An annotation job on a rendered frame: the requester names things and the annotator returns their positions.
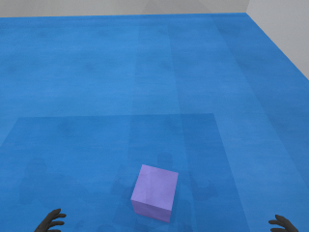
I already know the left robot hand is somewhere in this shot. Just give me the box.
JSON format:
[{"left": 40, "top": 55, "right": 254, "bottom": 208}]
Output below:
[{"left": 34, "top": 208, "right": 67, "bottom": 232}]

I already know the right robot hand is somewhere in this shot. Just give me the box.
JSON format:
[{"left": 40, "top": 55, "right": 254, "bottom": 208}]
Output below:
[{"left": 268, "top": 215, "right": 298, "bottom": 232}]

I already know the carton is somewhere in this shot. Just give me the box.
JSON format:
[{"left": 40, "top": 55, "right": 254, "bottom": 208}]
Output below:
[{"left": 130, "top": 164, "right": 179, "bottom": 223}]

